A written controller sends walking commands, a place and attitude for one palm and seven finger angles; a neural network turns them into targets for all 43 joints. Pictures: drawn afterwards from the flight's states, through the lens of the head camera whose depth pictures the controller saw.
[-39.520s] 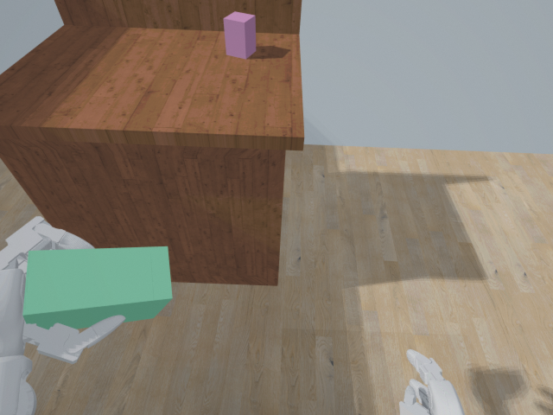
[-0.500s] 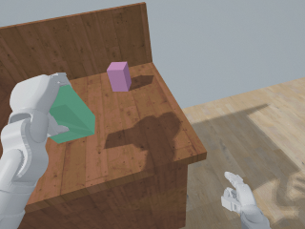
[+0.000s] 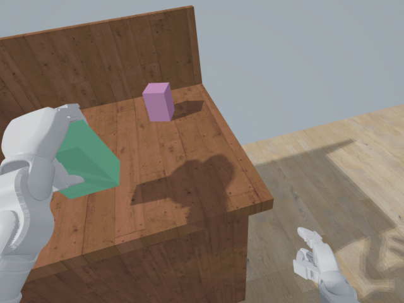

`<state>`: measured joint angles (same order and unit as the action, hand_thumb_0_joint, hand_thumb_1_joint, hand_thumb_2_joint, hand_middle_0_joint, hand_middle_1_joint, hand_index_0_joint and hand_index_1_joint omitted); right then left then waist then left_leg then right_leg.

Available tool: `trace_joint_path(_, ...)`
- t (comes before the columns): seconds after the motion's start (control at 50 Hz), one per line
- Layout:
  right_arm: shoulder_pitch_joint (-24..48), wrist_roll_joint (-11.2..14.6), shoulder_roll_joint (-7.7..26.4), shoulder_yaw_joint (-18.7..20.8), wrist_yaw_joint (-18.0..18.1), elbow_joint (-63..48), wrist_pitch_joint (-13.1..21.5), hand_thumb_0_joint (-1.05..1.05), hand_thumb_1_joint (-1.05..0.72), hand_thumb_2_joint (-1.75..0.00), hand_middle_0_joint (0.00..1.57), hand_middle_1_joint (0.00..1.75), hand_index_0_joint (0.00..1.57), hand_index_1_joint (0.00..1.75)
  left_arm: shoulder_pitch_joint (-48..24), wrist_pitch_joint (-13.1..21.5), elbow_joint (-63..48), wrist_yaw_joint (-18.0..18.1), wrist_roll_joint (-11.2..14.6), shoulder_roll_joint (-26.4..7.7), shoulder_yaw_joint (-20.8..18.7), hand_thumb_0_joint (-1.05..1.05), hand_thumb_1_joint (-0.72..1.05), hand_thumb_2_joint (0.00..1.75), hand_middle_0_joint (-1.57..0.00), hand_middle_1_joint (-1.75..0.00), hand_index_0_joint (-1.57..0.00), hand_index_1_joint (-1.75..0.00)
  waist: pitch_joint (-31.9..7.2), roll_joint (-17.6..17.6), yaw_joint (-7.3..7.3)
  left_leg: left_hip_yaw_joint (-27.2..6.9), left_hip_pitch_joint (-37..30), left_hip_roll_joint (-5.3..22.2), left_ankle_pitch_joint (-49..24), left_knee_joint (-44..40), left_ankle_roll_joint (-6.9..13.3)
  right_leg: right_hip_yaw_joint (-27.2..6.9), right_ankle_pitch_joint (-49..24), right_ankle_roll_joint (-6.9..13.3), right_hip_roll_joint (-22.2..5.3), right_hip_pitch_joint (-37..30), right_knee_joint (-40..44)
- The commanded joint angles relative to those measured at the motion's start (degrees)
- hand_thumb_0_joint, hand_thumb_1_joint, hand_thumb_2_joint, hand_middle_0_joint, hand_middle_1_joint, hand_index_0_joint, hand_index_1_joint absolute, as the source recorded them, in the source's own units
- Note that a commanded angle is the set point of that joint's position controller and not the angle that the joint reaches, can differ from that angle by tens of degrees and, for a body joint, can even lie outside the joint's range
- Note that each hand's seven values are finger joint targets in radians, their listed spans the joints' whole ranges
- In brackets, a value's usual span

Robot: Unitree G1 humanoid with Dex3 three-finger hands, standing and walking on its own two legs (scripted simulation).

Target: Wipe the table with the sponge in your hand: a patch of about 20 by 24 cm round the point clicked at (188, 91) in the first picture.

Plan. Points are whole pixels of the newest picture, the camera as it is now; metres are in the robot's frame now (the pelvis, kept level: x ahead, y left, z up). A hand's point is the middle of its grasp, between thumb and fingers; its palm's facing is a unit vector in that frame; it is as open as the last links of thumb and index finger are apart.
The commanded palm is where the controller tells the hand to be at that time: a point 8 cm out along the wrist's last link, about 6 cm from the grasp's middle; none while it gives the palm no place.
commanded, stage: bring the sponge back beside the body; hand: left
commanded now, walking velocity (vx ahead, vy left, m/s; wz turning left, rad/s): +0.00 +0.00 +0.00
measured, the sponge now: (83, 168) +0.27 +0.27 +0.18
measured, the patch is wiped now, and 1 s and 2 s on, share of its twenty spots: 1.00 1.00 1.00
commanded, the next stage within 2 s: step back with the hand held close in 1.30 s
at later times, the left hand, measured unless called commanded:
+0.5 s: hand (57, 170) +0.22 +0.27 +0.22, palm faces +0.30 -0.12 -0.95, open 10.2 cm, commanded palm +0.17 +0.28 +0.29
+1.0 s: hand (44, 193) +0.19 +0.28 +0.21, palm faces +0.28 -0.12 -0.95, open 10.2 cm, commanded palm +0.14 +0.28 +0.28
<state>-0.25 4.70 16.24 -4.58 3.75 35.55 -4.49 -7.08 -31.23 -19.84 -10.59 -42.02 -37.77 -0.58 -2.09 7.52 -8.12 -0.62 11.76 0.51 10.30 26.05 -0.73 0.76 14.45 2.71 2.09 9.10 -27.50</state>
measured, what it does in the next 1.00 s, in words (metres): stands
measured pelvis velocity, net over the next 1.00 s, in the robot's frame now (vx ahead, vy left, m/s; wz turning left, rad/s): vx -0.01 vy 0.00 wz -0.01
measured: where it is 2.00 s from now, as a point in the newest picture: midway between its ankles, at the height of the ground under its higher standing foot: outside the picture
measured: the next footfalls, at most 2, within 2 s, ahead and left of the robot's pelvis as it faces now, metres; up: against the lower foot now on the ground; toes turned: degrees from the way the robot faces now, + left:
none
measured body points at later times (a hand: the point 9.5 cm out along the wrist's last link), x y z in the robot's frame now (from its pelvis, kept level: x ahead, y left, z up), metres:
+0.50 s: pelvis -0.01 +0.00 +0.00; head -0.05 -0.06 +0.44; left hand +0.20 +0.27 +0.27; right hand +0.26 -0.18 -0.06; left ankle +0.05 +0.13 -0.74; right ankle +0.01 -0.09 -0.74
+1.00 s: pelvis -0.01 +0.00 +0.00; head -0.05 -0.05 +0.44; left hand +0.17 +0.28 +0.26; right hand +0.26 -0.18 -0.06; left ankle +0.05 +0.13 -0.74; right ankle +0.01 -0.09 -0.74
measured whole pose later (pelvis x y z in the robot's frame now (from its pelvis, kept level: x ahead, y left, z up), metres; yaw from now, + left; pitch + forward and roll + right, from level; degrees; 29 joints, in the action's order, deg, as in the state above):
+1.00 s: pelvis -0.01 +0.00 +0.00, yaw +0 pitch -6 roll +0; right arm -1.8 3.7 15.8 -3.6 4.3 35.2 -2.1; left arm 12.9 -27.6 -32.9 -6.0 -39.0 -37.6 -5.7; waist -1.6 7.7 -9.2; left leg -0.4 10.8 1.0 11.2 27.9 -0.7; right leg 0.4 14.5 2.5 2.6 7.6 -28.0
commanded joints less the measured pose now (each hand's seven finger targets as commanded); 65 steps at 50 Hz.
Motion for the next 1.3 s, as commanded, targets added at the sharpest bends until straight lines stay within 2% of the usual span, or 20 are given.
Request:
trace_joint_path(0.0, 15.2, 0.1, 4.2, 2.1, 0.4, -11.1, 3.8, 0.0, -0.9, -0.9, 0.2, 0.3, 0.2, 0.3, -16.6, 1.2, -10.3, 3.3, -2.5, -14.9, -10.9, 0.0, 0.1, 1.3, -1.2, -1.6, -1.2, -1.6, -10.5, -3.3, -0.28, -2.5, -4.0, -2.2, -6.4, -1.9, 2.0, -6.2, -6.2, 1.6, -0.9, -0.4, 5.7)
trace_joint_path(0.04, 15.2, -0.1, 4.2, 2.3, 0.6, -11.3, 3.6, 0.0, -0.9, -0.9, 0.2, 0.3, 0.2, 0.3, -15.1, 1.5, -11.5, 3.2, -2.1, -15.4, -11.4, 0.0, 0.1, 1.3, -1.2, -1.6, -1.2, -1.6, -10.3, -3.8, -0.42, -2.2, -4.1, -2.4, -5.7, -1.6, 2.2, -6.5, -5.8, 1.3, -1.1, -0.2, 6.1)
trace_joint_path(0.06, 16.8, 0.3, 4.1, 1.9, 0.5, -11.5, 4.1, 0.0, -0.9, -0.9, 0.2, 0.3, 0.2, 0.3, -15.8, 1.4, -12.8, 3.3, -2.4, -15.6, -11.8, 0.0, 0.1, 1.3, -1.2, -1.6, -1.2, -1.6, -10.3, -0.1, -0.33, -2.7, -4.2, -2.4, -5.3, -2.2, 1.9, -7.8, -4.5, 2.0, -0.5, 0.2, 6.1)
trace_joint_path(0.1, 15.4, 0.0, 3.9, 2.1, 0.6, -11.5, 4.2, 0.0, -0.9, -0.9, 0.2, 0.3, 0.2, 0.3, -14.0, 1.8, -12.8, 3.6, -1.9, -14.3, -10.9, 0.0, 0.1, 1.3, -1.2, -1.6, -1.2, -1.6, -9.6, -3.2, -0.37, -2.6, -4.0, -2.2, -5.1, -2.3, 2.0, -5.9, -4.3, 1.4, -0.8, 0.1, 6.1)
trace_joint_path(0.36, 16.7, 0.0, 3.4, 1.7, 0.8, -11.5, 5.0, 0.0, -0.9, -0.9, 0.2, 0.3, 0.2, 0.3, -10.6, 2.8, -15.4, 5.0, -1.6, -13.5, -11.8, 0.0, 0.1, 1.3, -1.2, -1.6, -1.2, -1.6, -7.4, -0.4, -0.58, -2.7, -4.0, -2.1, -1.5, -3.7, 1.7, -7.4, 0.6, 1.9, 0.0, 1.4, 7.3)
trace_joint_path(0.4, 15.1, -0.3, 3.6, 2.0, 0.8, -11.2, 4.9, 0.0, -0.9, -0.9, 0.2, 0.3, 0.2, 0.3, -8.5, 3.0, -14.4, 5.3, -1.3, -12.8, -11.5, 0.0, 0.1, 1.3, -1.2, -1.6, -1.2, -1.6, -6.9, -3.9, -0.63, -2.5, -3.6, -2.0, -1.7, -3.3, 1.8, -6.0, 0.2, 1.3, -0.4, 1.3, 7.3)
trace_joint_path(0.46, 16.4, -0.4, 3.6, 1.9, 0.8, -11.6, 5.1, 0.0, -0.9, -0.9, 0.2, 0.3, 0.2, 0.3, -7.0, 2.9, -16.7, 5.6, -1.4, -14.5, -13.5, 0.0, 0.1, 1.3, -1.2, -1.6, -1.2, -1.6, -7.7, -0.8, -0.96, -2.6, -3.9, -2.1, -2.1, -2.9, 1.8, -8.4, -0.3, 2.0, 0.0, 1.0, 7.2)
trace_joint_path(0.5, 14.7, -0.5, 3.7, 2.1, 0.8, -11.5, 4.8, 0.0, -0.9, -0.9, 0.2, 0.3, 0.2, 0.3, -5.1, 3.1, -15.9, 5.8, -0.9, -13.3, -12.8, 0.0, 0.1, 1.3, -1.2, -1.6, -1.2, -1.6, -7.5, -4.0, -0.88, -2.4, -3.6, -2.0, -2.7, -2.6, 1.7, -6.6, -0.8, 1.4, -0.4, 0.8, 7.0)
trace_joint_path(0.56, 16.4, -0.2, 3.6, 2.0, 0.8, -12.0, 5.2, 0.0, -0.9, -0.9, 0.2, 0.3, 0.2, 0.3, -5.0, 3.1, -18.4, 6.0, -0.8, -13.8, -13.5, 0.0, 0.1, 1.3, -1.2, -1.6, -1.2, -1.6, -7.1, -1.2, -0.83, -2.7, -4.1, -2.1, -2.1, -2.8, 1.9, -8.0, 0.0, 1.8, 0.1, 1.5, 7.3)
trace_joint_path(0.72, 14.0, -1.0, 4.0, 2.7, 1.1, -11.7, 5.6, 0.0, -0.9, -0.9, 0.2, 0.3, 0.2, 0.3, 1.9, 4.1, -20.1, 6.8, -0.3, -13.6, -14.4, 0.0, 0.1, 1.3, -1.2, -1.6, -1.2, -1.6, -7.3, -3.4, -1.24, -2.3, -4.2, -2.1, -3.3, -1.7, 2.0, -7.2, -1.6, 1.4, -0.4, 0.7, 6.9)
trace_joint_path(0.76, 15.4, -0.6, 3.8, 2.5, 0.8, -11.9, 6.0, 0.0, -0.9, -0.9, 0.2, 0.3, 0.2, 0.3, 2.1, 4.0, -22.3, 7.1, -0.2, -14.5, -15.6, 0.0, 0.1, 1.3, -1.2, -1.6, -1.2, -1.6, -6.8, 0.2, -1.14, -2.8, -4.0, -2.1, -3.3, -1.9, 1.8, -8.6, -1.6, 1.9, 0.0, 1.1, 6.7)
trace_joint_path(0.8, 13.4, -0.9, 4.0, 2.8, 0.8, -11.7, 5.8, 0.0, -0.9, -0.9, 0.2, 0.3, 0.2, 0.3, 4.9, 4.3, -21.6, 7.3, 0.2, -14.0, -15.8, 0.0, 0.1, 1.3, -1.2, -1.6, -1.2, -1.6, -6.9, -3.8, -1.3, -2.6, -3.8, -2.0, -4.1, -1.4, 1.8, -7.1, -2.7, 1.3, -0.3, 0.6, 6.5)
trace_joint_path(0.86, 15.2, -0.7, 3.9, 2.7, 0.8, -11.9, 6.0, 0.0, -0.9, -0.9, 0.2, 0.3, 0.2, 0.3, 5.7, 4.4, -23.2, 7.4, 0.1, -14.5, -16.6, 0.0, 0.1, 1.3, -1.2, -1.6, -1.2, -1.6, -6.0, -0.5, -1.28, -2.7, -4.2, -1.9, -3.4, -1.4, 1.8, -8.7, -1.7, 1.8, 0.0, 1.6, 6.8)
trace_joint_path(0.9, 13.4, -1.0, 4.0, 3.0, 0.8, -11.7, 5.9, 0.0, -0.9, -0.9, 0.2, 0.3, 0.2, 0.3, 8.2, 4.6, -22.2, 7.6, 0.6, -13.7, -16.2, 0.0, 0.1, 1.3, -1.2, -1.6, -1.2, -1.6, -5.8, -3.6, -1.22, -2.4, -3.6, -1.9, -3.9, -0.8, 1.8, -7.8, -2.5, 1.2, -0.6, 1.1, 6.7)
trace_joint_path(0.96, 15.4, -0.7, 3.9, 2.7, 1.0, -11.7, 6.3, 0.0, -0.9, -0.9, 0.2, 0.3, 0.2, 0.3, 4.8, 4.6, -23.0, 7.7, 0.3, -14.3, -16.1, 0.0, 0.1, 1.3, -1.2, -1.6, -1.2, -1.6, -4.6, 0.0, -0.82, -2.9, -4.2, -1.9, -2.4, -1.4, 1.8, -8.8, -0.5, 1.7, -0.1, 2.4, 7.3)
trace_joint_path(1.02, 13.5, -1.2, 4.2, 3.1, 1.4, -11.2, 6.1, 0.0, -0.9, -0.9, 0.2, 0.3, 0.2, 0.3, 5.2, 4.9, -20.9, 7.7, 0.3, -13.1, -14.8, 0.0, 0.1, 1.3, -1.2, -1.6, -1.2, -1.6, -4.5, -3.3, -0.89, -2.6, -4.3, -1.9, -2.2, -1.5, 1.9, -7.0, -0.2, 1.0, -0.5, 2.1, 7.7)
trace_joint_path(1.08, 14.2, -1.1, 3.8, 2.7, 1.6, -11.7, 6.6, 0.0, -0.9, -0.9, 0.2, 0.3, 0.2, 0.3, 3.2, 5.1, -22.6, 7.8, 0.0, -13.1, -14.3, 0.0, 0.1, 1.3, -1.2, -1.6, -1.2, -1.6, -5.2, 0.1, -1.16, -3.0, -4.1, -2.0, -1.4, -2.3, 1.8, -6.7, 0.3, 1.5, -0.3, 1.4, 7.1)
trace_joint_path(1.12, 13.7, -1.3, 3.9, 2.9, 1.6, -11.1, 6.5, 0.0, -0.9, -0.9, 0.2, 0.3, 0.2, 0.3, 5.0, 5.2, -21.5, 7.6, -0.1, -13.2, -14.6, 0.0, 0.1, 1.3, -1.2, -1.6, -1.2, -1.6, -5.0, -2.6, -1.14, -2.8, -4.4, -1.9, -2.0, -2.3, 1.8, -6.6, -0.1, 1.2, -0.3, 1.4, 7.4)
trace_joint_path(1.16, 15.6, -0.7, 3.6, 2.5, 1.3, -11.4, 6.6, 0.0, -0.9, -0.9, 0.2, 0.3, 0.2, 0.3, 4.1, 4.9, -23.0, 7.6, -0.2, -14.0, -15.6, 0.0, 0.1, 1.3, -1.2, -1.6, -1.2, -1.6, -4.9, 0.7, -1.05, -3.1, -4.4, -1.9, -1.5, -3.0, 1.7, -7.9, 0.2, 1.8, 0.4, 1.4, 7.3)
trace_joint_path(1.28, 14.3, -1.1, 3.8, 2.5, 1.1, -11.6, 6.1, 0.0, -0.9, -0.9, 0.2, 0.3, 0.2, 0.3, 5.3, 4.8, -22.1, 7.7, 0.4, -13.1, -15.4, 0.0, 0.1, 1.3, -1.2, -1.6, -1.2, -1.6, -5.5, -0.7, -1.39, -2.9, -3.3, -1.7, -1.9, -2.9, 1.6, -6.7, -0.8, 1.6, -0.1, 0.2, 7.1)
